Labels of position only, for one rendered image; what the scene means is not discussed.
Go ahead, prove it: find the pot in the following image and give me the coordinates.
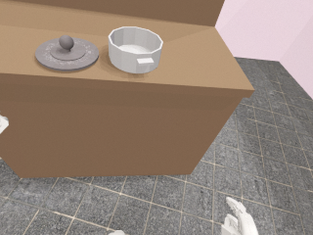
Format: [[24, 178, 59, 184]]
[[108, 26, 163, 73]]

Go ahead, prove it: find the lid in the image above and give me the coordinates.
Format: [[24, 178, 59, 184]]
[[35, 37, 100, 71]]

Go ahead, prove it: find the table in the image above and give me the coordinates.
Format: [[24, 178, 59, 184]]
[[0, 0, 254, 178]]

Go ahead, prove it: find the right robot hand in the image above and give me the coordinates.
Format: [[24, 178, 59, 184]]
[[221, 197, 259, 235]]

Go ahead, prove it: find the knob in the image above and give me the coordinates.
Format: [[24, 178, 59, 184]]
[[59, 35, 74, 50]]

